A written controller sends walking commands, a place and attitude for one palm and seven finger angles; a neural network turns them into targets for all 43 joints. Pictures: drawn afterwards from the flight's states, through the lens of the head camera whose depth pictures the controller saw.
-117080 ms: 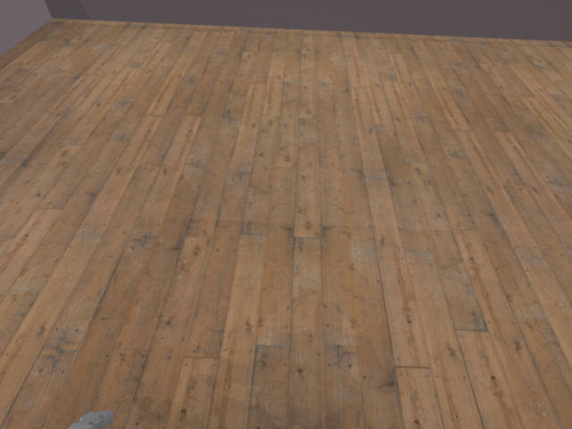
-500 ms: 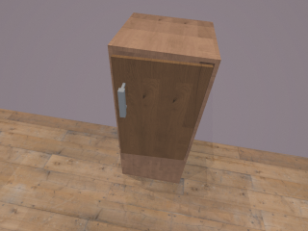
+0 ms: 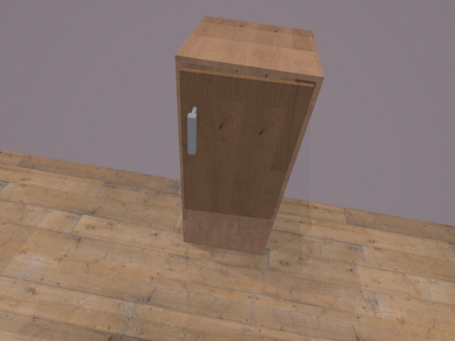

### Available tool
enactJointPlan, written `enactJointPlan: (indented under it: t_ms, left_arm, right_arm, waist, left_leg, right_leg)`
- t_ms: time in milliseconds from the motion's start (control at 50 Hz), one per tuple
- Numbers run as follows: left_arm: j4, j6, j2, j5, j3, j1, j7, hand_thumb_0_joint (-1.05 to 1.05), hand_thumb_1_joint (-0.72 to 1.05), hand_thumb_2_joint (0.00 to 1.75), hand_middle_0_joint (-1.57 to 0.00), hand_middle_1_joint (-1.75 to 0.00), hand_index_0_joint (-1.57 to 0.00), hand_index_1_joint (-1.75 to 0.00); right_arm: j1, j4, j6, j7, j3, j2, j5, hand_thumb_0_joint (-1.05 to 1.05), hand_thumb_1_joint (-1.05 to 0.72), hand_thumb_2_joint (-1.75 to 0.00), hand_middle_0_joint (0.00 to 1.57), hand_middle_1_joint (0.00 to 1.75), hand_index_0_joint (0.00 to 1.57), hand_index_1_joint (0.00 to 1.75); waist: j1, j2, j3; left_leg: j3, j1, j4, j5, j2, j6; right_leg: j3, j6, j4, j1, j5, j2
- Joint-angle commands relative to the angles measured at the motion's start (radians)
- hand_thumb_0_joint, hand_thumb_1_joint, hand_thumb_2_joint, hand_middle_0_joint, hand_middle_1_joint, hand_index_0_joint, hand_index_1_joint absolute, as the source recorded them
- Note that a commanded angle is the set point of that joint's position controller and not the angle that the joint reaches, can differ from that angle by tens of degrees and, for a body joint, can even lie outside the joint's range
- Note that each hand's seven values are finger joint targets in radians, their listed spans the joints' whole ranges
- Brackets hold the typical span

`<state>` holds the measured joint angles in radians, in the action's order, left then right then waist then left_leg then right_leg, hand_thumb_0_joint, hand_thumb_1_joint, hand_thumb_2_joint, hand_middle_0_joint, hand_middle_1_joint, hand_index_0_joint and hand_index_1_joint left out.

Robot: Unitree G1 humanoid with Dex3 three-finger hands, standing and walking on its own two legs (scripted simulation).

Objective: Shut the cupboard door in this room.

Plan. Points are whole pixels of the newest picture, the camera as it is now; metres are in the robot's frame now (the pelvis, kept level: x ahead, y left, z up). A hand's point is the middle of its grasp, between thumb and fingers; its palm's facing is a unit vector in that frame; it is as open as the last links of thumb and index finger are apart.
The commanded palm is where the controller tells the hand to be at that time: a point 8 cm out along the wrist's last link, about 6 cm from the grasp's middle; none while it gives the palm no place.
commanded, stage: come to a stop and stand still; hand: left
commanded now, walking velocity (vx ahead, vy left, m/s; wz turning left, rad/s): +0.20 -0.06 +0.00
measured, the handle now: (193, 130) +0.69 +0.14 -0.01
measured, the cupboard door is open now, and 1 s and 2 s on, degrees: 3 3 3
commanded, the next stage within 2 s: look again from close up in 1.18 s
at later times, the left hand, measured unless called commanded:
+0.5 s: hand out of the picture -0.06 +0.13 -0.16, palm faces +0.06 -0.99 -0.14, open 7.4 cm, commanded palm none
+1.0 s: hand out of the picture +0.04 +0.15 -0.18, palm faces +0.00 -0.99 -0.16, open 7.3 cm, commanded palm none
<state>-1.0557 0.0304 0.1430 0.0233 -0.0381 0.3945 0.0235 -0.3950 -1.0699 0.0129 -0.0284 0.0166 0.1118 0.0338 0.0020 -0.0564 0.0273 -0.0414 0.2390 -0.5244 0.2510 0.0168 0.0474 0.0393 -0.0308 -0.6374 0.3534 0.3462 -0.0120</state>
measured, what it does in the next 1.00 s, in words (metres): steps on the spot: right foot, then left foot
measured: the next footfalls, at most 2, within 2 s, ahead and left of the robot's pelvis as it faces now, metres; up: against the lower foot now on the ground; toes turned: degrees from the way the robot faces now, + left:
right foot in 0.30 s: -0.01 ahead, -0.12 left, +0.00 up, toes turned -5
left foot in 0.60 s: +0.11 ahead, +0.11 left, +0.00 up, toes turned +2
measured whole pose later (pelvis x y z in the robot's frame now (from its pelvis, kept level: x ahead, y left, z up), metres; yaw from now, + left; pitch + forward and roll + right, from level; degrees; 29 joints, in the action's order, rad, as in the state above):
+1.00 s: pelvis +0.04 -0.01 +0.00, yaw -2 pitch -1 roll +1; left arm -1.10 -0.02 0.14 0.01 0.00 0.30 0.03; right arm -0.19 -1.10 -0.02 -0.04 -0.01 0.15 0.01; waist 0.01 -0.04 -0.03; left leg -0.08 0.25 -0.46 0.20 -0.01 0.01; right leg 0.04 0.00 -0.42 0.05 0.36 0.02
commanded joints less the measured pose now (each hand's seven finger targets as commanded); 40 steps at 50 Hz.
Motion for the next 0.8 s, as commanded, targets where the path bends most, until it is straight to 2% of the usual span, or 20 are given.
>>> enactJointPlan:
  t_ms: [0, 60, 140, 220, 240, 260, 280, 300, 340, 380, 460, 500, 520, 560, 580, 620, 660, 700, 740, 780]
  left_arm:
    - [0.081, -0.012, 0.045, 0.009, -0.017, -0.006, -0.011, 0.00, 0.90, 0.90, -0.20, -0.30, -0.20, -0.30]
    - [0.066, -0.018, 0.024, 0.008, -0.013, 0.019, -0.024, 0.00, 0.90, 0.90, -0.20, -0.30, -0.20, -0.30]
    - [0.088, -0.017, 0.013, 0.005, -0.008, -0.031, -0.029, 0.00, 0.90, 0.90, -0.20, -0.30, -0.20, -0.30]
    - [0.039, -0.024, 0.006, -0.003, -0.010, 0.112, -0.023, 0.00, 0.90, 0.90, -0.20, -0.30, -0.20, -0.30]
    - [0.018, -0.029, 0.034, -0.002, -0.018, 0.168, -0.013, 0.00, 0.90, 0.90, -0.20, -0.30, -0.20, -0.30]
    - [0.012, -0.034, 0.097, 0.008, -0.028, 0.203, 0.003, 0.00, 0.90, 0.90, -0.20, -0.30, -0.20, -0.30]
    - [0.032, -0.032, 0.156, 0.006, -0.037, 0.173, 0.008, 0.00, 0.90, 0.90, -0.20, -0.30, -0.20, -0.30]
    - [0.044, -0.052, 0.143, -0.001, -0.036, 0.105, 0.014, 0.00, 0.90, 0.90, -0.20, -0.30, -0.20, -0.30]
    - [0.068, -0.078, 0.096, -0.002, -0.016, 0.004, 0.011, 0.00, 0.90, 0.90, -0.20, -0.30, -0.20, -0.30]
    - [0.060, -0.094, 0.076, -0.001, -0.008, 0.003, 0.008, 0.00, 0.90, 0.90, -0.20, -0.30, -0.20, -0.30]
    - [0.032, -0.087, 0.094, 0.006, -0.008, 0.026, 0.000, 0.00, 0.90, 0.90, -0.20, -0.30, -0.20, -0.30]
    - [0.012, -0.077, 0.091, 0.002, -0.002, 0.028, -0.002, 0.00, 0.90, 0.90, -0.20, -0.30, -0.20, -0.30]
    - [0.003, -0.070, 0.076, -0.002, 0.002, 0.044, -0.003, 0.00, 0.90, 0.90, -0.20, -0.30, -0.20, -0.30]
    - [-0.001, -0.060, 0.023, -0.004, 0.014, 0.096, -0.002, 0.00, 0.90, 0.90, -0.20, -0.30, -0.20, -0.30]
    - [0.004, -0.057, -0.004, -0.001, 0.018, 0.098, 0.001, 0.00, 0.90, 0.90, -0.20, -0.30, -0.20, -0.30]
    - [-0.016, -0.044, -0.001, 0.000, 0.022, 0.095, 0.000, 0.00, 0.90, 0.90, -0.20, -0.30, -0.20, -0.30]
    - [-0.036, -0.053, 0.024, -0.004, 0.024, 0.101, -0.002, 0.00, 0.90, 0.90, -0.20, -0.30, -0.20, -0.30]
    - [-0.047, -0.063, 0.041, -0.006, 0.030, 0.074, 0.000, 0.00, 0.90, 0.90, -0.20, -0.30, -0.20, -0.30]
    - [-0.045, -0.070, 0.045, -0.009, 0.033, 0.057, 0.006, 0.00, 0.90, 0.90, -0.20, -0.30, -0.20, -0.30]
    - [-0.040, -0.066, 0.054, -0.009, 0.032, 0.042, 0.009, 0.00, 0.90, 0.90, -0.20, -0.30, -0.20, -0.30]
  right_arm:
    - [0.027, 0.055, -0.029, -0.015, 0.020, 0.151, -0.010, 0.00, -0.90, -0.90, 0.20, 0.30, 0.20, 0.30]
    - [0.016, 0.046, -0.046, -0.012, 0.028, 0.156, -0.005, 0.00, -0.90, -0.90, 0.20, 0.30, 0.20, 0.30]
    - [-0.057, 0.020, -0.037, -0.014, 0.039, 0.157, 0.005, 0.00, -0.90, -0.90, 0.20, 0.30, 0.20, 0.30]
    - [-0.048, 0.017, -0.019, -0.006, 0.043, 0.159, 0.003, 0.00, -0.90, -0.90, 0.20, 0.30, 0.20, 0.30]
    - [-0.030, 0.019, -0.018, -0.001, 0.040, 0.124, -0.005, 0.00, -0.90, -0.90, 0.20, 0.30, 0.20, 0.30]
    - [-0.008, 0.044, -0.020, 0.000, 0.026, 0.061, -0.018, 0.00, -0.90, -0.90, 0.20, 0.30, 0.20, 0.30]
    - [0.043, 0.088, -0.021, 0.011, 0.029, 0.070, -0.006, 0.00, -0.90, -0.90, 0.20, 0.30, 0.20, 0.30]
    - [0.045, 0.095, -0.016, 0.018, 0.037, 0.094, -0.002, 0.00, -0.90, -0.90, 0.20, 0.30, 0.20, 0.30]
    - [0.034, 0.078, -0.009, 0.038, 0.042, 0.094, -0.006, 0.00, -0.90, -0.90, 0.20, 0.30, 0.20, 0.30]
    - [0.028, 0.078, -0.012, 0.042, 0.038, 0.077, -0.011, 0.00, -0.90, -0.90, 0.20, 0.30, 0.20, 0.30]
    - [0.072, 0.090, -0.024, 0.033, 0.018, 0.048, -0.019, 0.00, -0.90, -0.90, 0.20, 0.30, 0.20, 0.30]
    - [0.043, 0.067, -0.040, 0.022, 0.007, 0.038, -0.019, 0.00, -0.90, -0.90, 0.20, 0.30, 0.20, 0.30]
    - [0.027, 0.052, -0.048, 0.015, 0.001, 0.056, -0.019, 0.00, -0.90, -0.90, 0.20, 0.30, 0.20, 0.30]
    - [-0.009, 0.038, -0.059, 0.001, 0.013, 0.150, -0.012, 0.00, -0.90, -0.90, 0.20, 0.30, 0.20, 0.30]
    - [-0.011, 0.044, -0.050, -0.005, 0.019, 0.185, -0.009, 0.00, -0.90, -0.90, 0.20, 0.30, 0.20, 0.30]
    - [0.062, 0.038, -0.041, -0.009, 0.010, 0.156, -0.013, 0.00, -0.90, -0.90, 0.20, 0.30, 0.20, 0.30]
    - [0.114, 0.043, -0.042, -0.009, 0.002, 0.128, -0.020, 0.00, -0.90, -0.90, 0.20, 0.30, 0.20, 0.30]
    - [0.114, 0.037, -0.046, -0.009, -0.001, 0.111, -0.025, 0.00, -0.90, -0.90, 0.20, 0.30, 0.20, 0.30]
    - [0.109, 0.018, -0.050, -0.011, -0.004, 0.117, -0.024, 0.00, -0.90, -0.90, 0.20, 0.30, 0.20, 0.30]
    - [0.111, 0.004, -0.049, -0.012, -0.005, 0.123, -0.025, 0.00, -0.90, -0.90, 0.20, 0.30, 0.20, 0.30]
  waist:
    - [0.037, 0.191, -0.190]
    - [0.029, 0.173, -0.151]
    - [-0.019, 0.201, -0.143]
    - [0.026, 0.147, -0.107]
    - [0.051, 0.067, -0.115]
    - [0.071, -0.155, -0.158]
    - [0.062, -0.206, -0.191]
    - [0.021, -0.130, -0.161]
    - [-0.023, -0.088, -0.216]
    - [-0.029, -0.056, -0.204]
    - [-0.004, -0.059, -0.154]
    - [-0.013, -0.047, -0.116]
    - [-0.011, -0.004, -0.106]
    - [0.000, 0.173, -0.062]
    - [0.003, 0.182, -0.097]
    - [0.023, 0.247, -0.126]
    - [0.039, 0.150, -0.113]
    - [0.016, 0.010, -0.074]
    - [0.004, -0.008, -0.016]
    - [0.004, 0.038, -0.012]
  left_leg:
    - [0.439, 0.231, 0.448, 0.477, -0.311, 0.135]
    - [0.308, 0.155, 0.419, 0.409, -0.249, 0.105]
    - [0.291, 0.109, 0.416, 0.435, -0.249, 0.107]
    - [0.207, 0.185, 0.334, 0.414, -0.174, 0.053]
    - [0.140, 0.284, 0.200, 0.372, -0.118, 0.021]
    - [0.003, 0.478, -0.083, 0.322, -0.003, -0.019]
    - [-0.035, 0.506, -0.307, 0.257, 0.023, -0.022]
    - [0.014, 0.470, -0.417, 0.206, -0.023, -0.014]
    - [0.029, 0.437, -0.487, 0.056, -0.062, -0.020]
    - [0.012, 0.388, -0.450, -0.013, -0.067, -0.035]
    - [-0.027, 0.188, -0.154, 0.022, -0.051, -0.044]
    - [-0.047, 0.007, 0.023, -0.077, -0.021, -0.050]
    - [-0.027, -0.085, 0.075, -0.109, -0.029, -0.050]
    - [0.151, -0.166, 0.122, -0.211, -0.205, 0.014]
    - [0.205, -0.076, 0.166, -0.141, -0.268, 0.055]
    - [0.224, 0.036, 0.254, 0.027, -0.226, 0.062]
    - [0.150, 0.039, 0.193, -0.042, -0.166, 0.035]
    - [0.071, -0.038, 0.099, -0.251, -0.121, 0.001]
    - [0.050, -0.104, 0.072, -0.363, -0.122, -0.008]
    - [0.047, -0.117, 0.077, -0.373, -0.124, -0.009]
  right_leg:
    - [-0.063, -0.002, -0.442, 0.146, 0.017, 0.016]
    - [-0.006, 0.002, -0.402, 0.129, -0.002, 0.026]
    - [0.048, -0.006, -0.153, 0.038, 0.108, 0.018]
    - [0.082, -0.027, 0.247, -0.290, 0.057, -0.030]
    - [-0.009, -0.052, 0.338, -0.401, 0.089, 0.038]
    - [-0.306, -0.120, 0.469, -0.450, 0.310, 0.243]
    - [-0.461, -0.170, 0.561, -0.324, 0.367, 0.385]
    - [-0.487, -0.183, 0.577, -0.239, 0.407, 0.395]
    - [-0.338, -0.154, 0.562, -0.130, 0.276, 0.309]
    - [-0.217, -0.140, 0.533, -0.133, 0.065, 0.263]
    - [-0.144, -0.137, 0.442, -0.126, -0.152, 0.248]
    - [-0.108, -0.099, 0.343, -0.084, -0.176, 0.201]
    - [-0.096, -0.078, 0.289, -0.043, -0.145, 0.169]
    - [-0.039, -0.028, 0.156, 0.020, 0.000, 0.076]
    - [0.004, -0.013, 0.138, -0.006, 0.088, 0.049]
    - [0.018, 0.001, 0.138, -0.085, 0.039, 0.056]
    - [-0.030, 0.001, 0.230, -0.149, -0.092, 0.084]
    - [-0.072, -0.005, 0.270, -0.161, -0.280, 0.119]
    - [-0.069, 0.002, 0.265, -0.186, -0.425, 0.133]
    - [-0.064, 0.006, 0.267, -0.196, -0.402, 0.130]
